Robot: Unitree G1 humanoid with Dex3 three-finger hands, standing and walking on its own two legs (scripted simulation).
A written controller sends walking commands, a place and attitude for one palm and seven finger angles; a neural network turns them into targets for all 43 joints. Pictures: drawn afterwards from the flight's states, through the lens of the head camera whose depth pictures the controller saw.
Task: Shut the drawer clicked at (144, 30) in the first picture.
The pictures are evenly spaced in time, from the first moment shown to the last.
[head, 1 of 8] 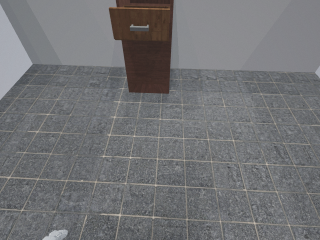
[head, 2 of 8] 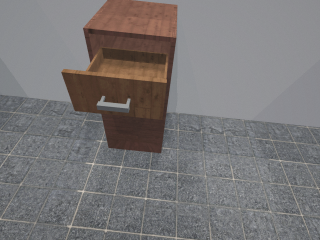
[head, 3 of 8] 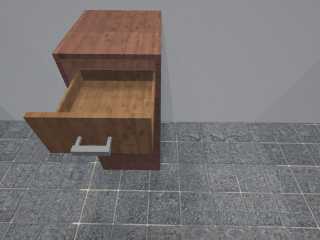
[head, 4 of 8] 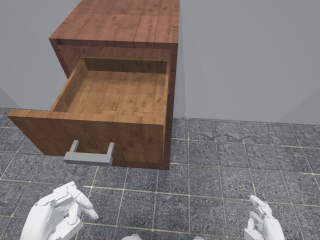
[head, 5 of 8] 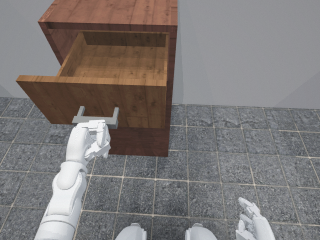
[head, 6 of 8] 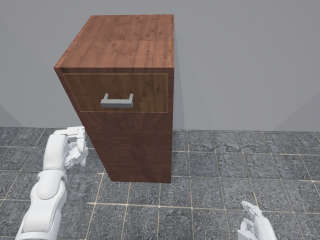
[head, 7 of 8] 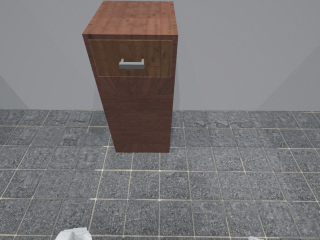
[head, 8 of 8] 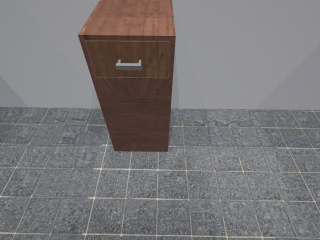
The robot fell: no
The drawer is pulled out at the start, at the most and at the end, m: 0.29 0.29 0.00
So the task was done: yes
